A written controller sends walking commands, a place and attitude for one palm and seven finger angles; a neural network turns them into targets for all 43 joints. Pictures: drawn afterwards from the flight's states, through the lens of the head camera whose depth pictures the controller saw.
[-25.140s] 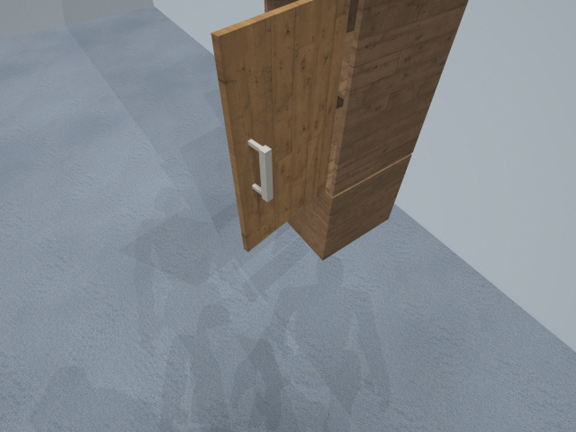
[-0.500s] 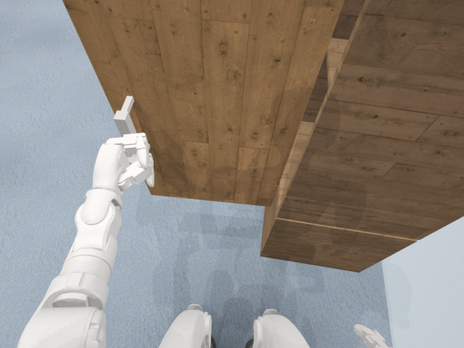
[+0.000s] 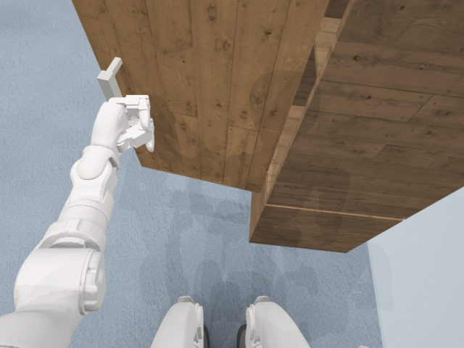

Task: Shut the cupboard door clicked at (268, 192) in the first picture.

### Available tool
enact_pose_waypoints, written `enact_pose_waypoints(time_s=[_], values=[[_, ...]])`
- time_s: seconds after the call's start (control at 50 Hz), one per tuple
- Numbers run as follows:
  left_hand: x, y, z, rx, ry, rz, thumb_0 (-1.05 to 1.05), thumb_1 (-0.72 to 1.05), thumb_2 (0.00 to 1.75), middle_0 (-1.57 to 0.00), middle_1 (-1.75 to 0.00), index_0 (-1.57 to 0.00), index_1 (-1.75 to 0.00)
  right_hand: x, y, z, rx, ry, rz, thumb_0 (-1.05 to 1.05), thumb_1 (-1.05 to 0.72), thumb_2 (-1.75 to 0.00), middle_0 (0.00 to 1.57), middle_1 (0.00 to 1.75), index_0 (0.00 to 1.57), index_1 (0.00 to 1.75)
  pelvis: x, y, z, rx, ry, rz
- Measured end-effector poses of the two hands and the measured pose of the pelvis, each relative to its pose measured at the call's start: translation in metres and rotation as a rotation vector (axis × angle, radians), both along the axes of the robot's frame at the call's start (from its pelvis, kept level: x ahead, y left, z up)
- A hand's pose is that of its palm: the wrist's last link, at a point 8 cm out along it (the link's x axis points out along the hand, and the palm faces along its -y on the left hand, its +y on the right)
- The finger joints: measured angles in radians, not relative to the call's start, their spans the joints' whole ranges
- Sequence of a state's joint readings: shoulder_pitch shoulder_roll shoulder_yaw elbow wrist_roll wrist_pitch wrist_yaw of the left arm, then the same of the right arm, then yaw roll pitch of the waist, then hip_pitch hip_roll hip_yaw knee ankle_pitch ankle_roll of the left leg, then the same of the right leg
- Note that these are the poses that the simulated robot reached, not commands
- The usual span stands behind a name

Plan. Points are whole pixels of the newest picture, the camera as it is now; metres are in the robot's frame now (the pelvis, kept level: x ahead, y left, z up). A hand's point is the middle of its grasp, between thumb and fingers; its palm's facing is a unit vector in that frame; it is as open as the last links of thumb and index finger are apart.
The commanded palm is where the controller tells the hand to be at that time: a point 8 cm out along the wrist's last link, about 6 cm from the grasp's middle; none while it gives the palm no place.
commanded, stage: push the door shut along its arc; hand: left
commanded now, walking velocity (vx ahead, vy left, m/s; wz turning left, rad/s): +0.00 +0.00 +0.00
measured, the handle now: (122, 100) +0.54 +0.18 +0.06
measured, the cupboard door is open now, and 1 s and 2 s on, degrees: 83 64 60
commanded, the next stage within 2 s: pull the fist back off the door in 0.90 s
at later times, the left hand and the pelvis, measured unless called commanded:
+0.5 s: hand (172, 104) +0.53 +0.09 +0.06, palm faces -0.31 -0.95 -0.04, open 2.9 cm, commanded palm +0.54 +0.13 +0.06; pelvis +0.00 -0.01 -0.02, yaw -2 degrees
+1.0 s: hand (186, 89) +0.56 +0.07 +0.06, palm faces -0.40 -0.91 -0.04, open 3.3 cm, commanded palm +0.59 +0.08 +0.06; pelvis +0.00 +0.00 -0.03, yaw -2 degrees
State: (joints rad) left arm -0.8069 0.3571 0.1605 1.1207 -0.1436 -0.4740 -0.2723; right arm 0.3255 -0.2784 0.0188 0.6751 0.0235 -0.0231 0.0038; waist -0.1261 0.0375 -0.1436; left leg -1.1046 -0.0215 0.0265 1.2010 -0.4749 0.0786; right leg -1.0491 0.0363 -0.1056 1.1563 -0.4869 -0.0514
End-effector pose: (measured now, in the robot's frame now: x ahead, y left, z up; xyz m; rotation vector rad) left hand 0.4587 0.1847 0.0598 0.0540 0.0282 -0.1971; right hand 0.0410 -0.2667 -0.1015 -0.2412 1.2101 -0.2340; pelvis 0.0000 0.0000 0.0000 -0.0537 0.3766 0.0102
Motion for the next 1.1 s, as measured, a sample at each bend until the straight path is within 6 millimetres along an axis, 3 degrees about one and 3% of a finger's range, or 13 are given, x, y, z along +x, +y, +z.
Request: enact_pose_waypoints(time_s=[0.32, 0.48, 0.8, 1.02, 1.1], values=[[0.052, -0.033, 0.005, -0.004, 0.01, -0.098, 0.02, 0.9, 0.9, -1.3, -1.5, -1.3, -1.5, -0.035, 0.0, -0.008, 0.005, 0.073, -0.077, 0.01, -0.91, -0.9, 0.2, 0.3, 0.2, 0.3, 0.003, -0.002, -0.011, -0.006, 0.056, -0.026], [0.066, -0.036, 0.003, 0.001, 0.034, -0.117, -0.02, 0.86, 0.93, -1.3, -1.5, -1.3, -1.5, -0.051, 0.002, -0.011, 0.015, 0.131, -0.096, 0.01, -0.91, -0.9, 0.2, 0.3, 0.2, 0.3, 0.003, -0.006, -0.015, -0.008, 0.075, -0.029], [0.091, -0.05, 0.007, 0.009, 0.055, -0.186, 0.01, 0.92, 0.98, -1.3, -1.5, -1.3, -1.5, -0.058, -0.008, -0.014, -0.041, 0.145, -0.084, 0.01, -0.91, -0.9, 0.2, 0.3, 0.2, 0.3, -0.001, -0.007, -0.026, -0.024, 0.114, -0.018], [0.108, -0.061, 0.008, 0.006, 0.066, -0.218, 0.02, 0.94, 0.98, -1.3, -1.5, -1.31, -1.5, -0.068, -0.003, -0.019, -0.056, 0.167, -0.087, 0.0, -0.91, -0.9, 0.2, 0.3, 0.2, 0.3, -0.003, -0.004, -0.034, -0.033, 0.139, -0.019], [0.113, -0.062, 0.0, -0.133, 0.08, 0.011, 0.02, 0.86, 0.94, -1.3, -1.5, -1.32, -1.5, -0.073, 0.004, -0.02, -0.031, 0.19, -0.061, 0.0, -0.91, -0.9, 0.2, 0.3, 0.2, 0.29, -0.002, -0.003, -0.036, -0.032, 0.158, -0.021]])
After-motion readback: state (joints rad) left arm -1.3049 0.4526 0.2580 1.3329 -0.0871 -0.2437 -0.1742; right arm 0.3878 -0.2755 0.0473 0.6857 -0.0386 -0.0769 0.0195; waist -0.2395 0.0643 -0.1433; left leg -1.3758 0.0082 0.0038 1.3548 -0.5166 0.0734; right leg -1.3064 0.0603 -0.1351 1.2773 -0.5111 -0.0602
